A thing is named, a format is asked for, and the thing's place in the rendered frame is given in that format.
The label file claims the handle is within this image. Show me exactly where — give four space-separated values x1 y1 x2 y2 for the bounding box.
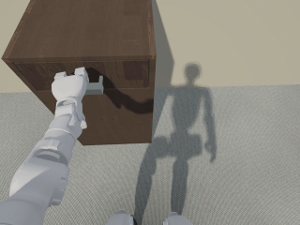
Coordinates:
85 75 104 95

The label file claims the robot thigh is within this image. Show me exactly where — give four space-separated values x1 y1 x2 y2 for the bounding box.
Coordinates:
106 213 134 225
163 215 192 225

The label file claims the drawer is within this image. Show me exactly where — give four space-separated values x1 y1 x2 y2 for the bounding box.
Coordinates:
14 59 148 91

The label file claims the left robot forearm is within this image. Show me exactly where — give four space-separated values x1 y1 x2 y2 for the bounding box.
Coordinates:
9 97 83 197

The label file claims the left robot upper arm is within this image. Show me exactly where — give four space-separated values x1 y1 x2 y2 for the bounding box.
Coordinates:
0 157 70 225

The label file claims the cabinet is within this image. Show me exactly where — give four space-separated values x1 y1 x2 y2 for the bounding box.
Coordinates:
1 0 157 146

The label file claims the right robot thigh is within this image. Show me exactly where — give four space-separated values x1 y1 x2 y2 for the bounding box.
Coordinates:
163 215 192 225

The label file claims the robot left hand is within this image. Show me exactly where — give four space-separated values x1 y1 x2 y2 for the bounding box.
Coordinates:
52 67 89 129

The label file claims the left robot thigh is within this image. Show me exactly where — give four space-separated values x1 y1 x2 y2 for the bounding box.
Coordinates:
106 213 134 225

